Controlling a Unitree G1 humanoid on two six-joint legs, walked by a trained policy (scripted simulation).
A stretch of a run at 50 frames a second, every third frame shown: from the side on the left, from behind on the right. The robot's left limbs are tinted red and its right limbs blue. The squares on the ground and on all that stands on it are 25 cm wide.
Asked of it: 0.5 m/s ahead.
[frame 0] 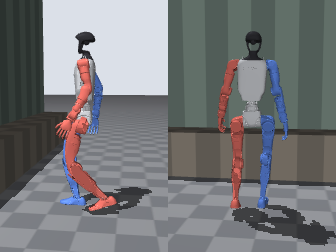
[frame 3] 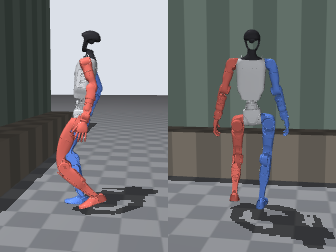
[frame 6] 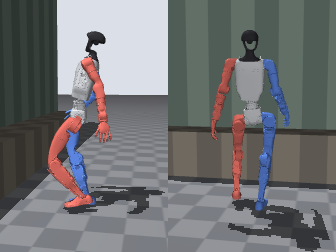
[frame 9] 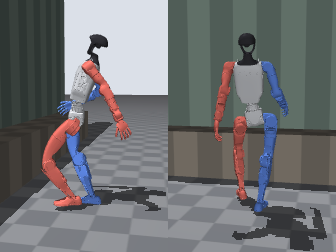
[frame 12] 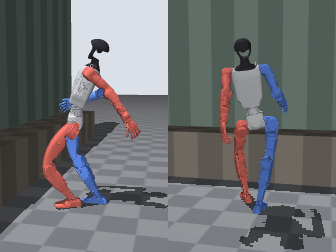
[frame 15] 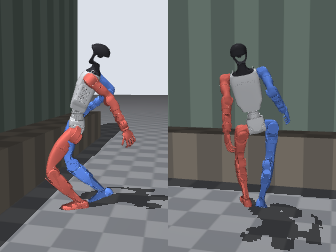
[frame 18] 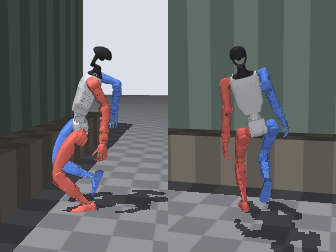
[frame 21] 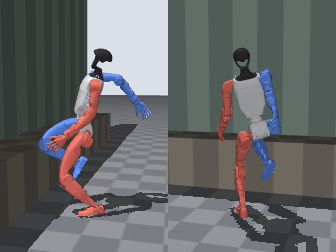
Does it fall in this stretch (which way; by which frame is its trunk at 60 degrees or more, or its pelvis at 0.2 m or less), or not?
no
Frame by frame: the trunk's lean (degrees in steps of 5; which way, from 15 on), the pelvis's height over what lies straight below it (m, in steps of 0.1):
0: 0, 0.8
3: 10, 0.8
6: 15 backward, 0.8
9: 20 backward, 0.7
12: 25 backward, 0.7
15: 25 backward and to its left, 0.7
18: 25 backward and to its left, 0.7
21: 25 backward and to its left, 0.7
